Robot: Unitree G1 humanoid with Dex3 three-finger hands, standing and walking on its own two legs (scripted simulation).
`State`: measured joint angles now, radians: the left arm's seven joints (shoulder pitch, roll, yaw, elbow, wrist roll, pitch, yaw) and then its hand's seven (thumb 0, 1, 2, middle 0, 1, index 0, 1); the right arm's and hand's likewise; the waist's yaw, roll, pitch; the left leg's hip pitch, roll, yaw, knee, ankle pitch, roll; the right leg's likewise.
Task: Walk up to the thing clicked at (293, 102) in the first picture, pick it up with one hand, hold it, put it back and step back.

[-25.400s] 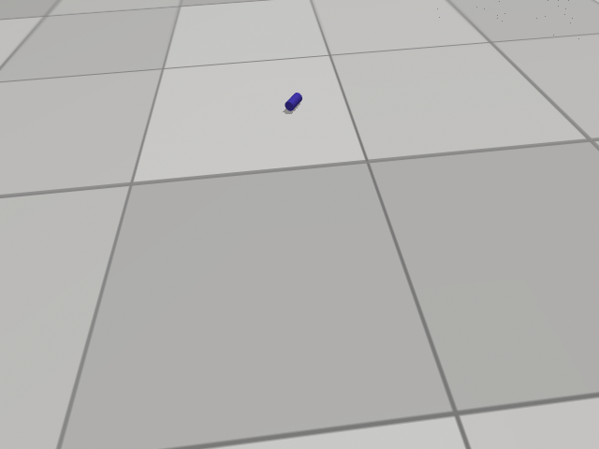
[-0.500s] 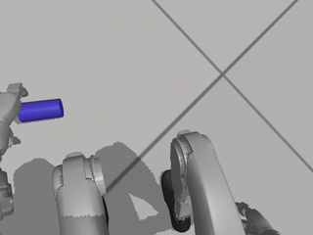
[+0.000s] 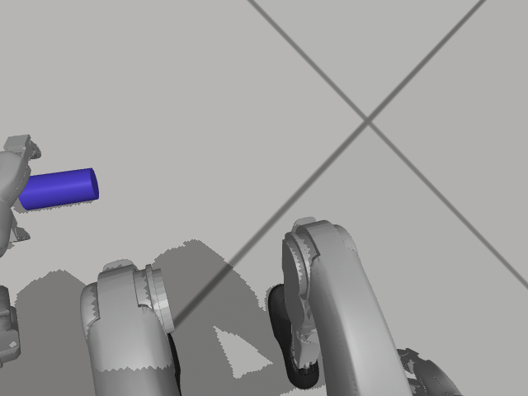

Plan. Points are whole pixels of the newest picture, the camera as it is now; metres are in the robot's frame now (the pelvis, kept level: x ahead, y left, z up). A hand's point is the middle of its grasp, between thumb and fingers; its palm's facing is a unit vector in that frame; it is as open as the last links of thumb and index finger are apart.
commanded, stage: rise first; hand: left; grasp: from above
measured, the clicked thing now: (60, 188) +0.48 +0.28 -0.29
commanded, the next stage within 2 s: approach in 0.62 s
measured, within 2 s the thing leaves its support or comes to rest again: neither
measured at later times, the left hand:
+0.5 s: hand (6, 200) +0.43 +0.31 -0.17, palm faces -0.46 -0.05 -0.89, open 13.4 cm
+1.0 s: hand (30, 186) +0.45 +0.28 -0.16, palm faces -0.45 -0.03 -0.89, open 13.2 cm
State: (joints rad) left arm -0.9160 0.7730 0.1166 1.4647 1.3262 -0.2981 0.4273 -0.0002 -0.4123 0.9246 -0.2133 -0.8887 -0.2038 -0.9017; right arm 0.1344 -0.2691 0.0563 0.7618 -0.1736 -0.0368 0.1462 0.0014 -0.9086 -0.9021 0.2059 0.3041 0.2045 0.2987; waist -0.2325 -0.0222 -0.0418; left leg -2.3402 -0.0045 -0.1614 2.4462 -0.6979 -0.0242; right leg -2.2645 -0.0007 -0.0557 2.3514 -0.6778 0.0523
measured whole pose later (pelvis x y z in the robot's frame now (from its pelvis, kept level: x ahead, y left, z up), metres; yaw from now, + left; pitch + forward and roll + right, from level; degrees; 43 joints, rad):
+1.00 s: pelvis -0.01 +0.00 +0.01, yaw +0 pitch +34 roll -8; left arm -1.01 0.73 0.00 1.51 1.32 -0.28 0.43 0.00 -0.39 0.90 -0.22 -0.92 -0.22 -0.92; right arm 0.14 -0.27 0.07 0.77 -0.16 -0.06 0.14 0.00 -0.91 -0.90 0.21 0.30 0.20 0.30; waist -0.25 -0.03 -0.06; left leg -2.34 -0.01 -0.15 2.42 -0.68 -0.02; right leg -2.26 0.00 -0.05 2.33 -0.66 0.05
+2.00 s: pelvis +0.00 +0.00 -0.02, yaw -3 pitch +31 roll -10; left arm -1.06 0.84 0.09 1.70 1.37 -0.24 0.57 0.00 -0.37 0.91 -0.21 -0.91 -0.21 -0.92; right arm 0.13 -0.30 0.16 0.73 -0.24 -0.14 0.19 0.00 -0.90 -0.90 0.20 0.30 0.20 0.30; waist -0.35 -0.07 0.04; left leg -2.38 0.00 -0.20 2.51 -0.69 -0.02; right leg -2.29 0.02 -0.08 2.38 -0.65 0.06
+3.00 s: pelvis +0.00 +0.01 -0.02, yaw -6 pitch +29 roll -13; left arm -1.03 0.95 0.11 1.76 1.33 -0.26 0.64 0.00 -0.39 0.90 -0.21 -0.87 -0.19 -0.88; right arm 0.09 -0.33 0.26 0.71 -0.29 -0.23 0.28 0.00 -0.91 -0.91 0.20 0.30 0.20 0.30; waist -0.38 -0.12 0.15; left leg -2.35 0.00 -0.26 2.58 -0.75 -0.03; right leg -2.26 0.04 -0.13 2.40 -0.67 0.08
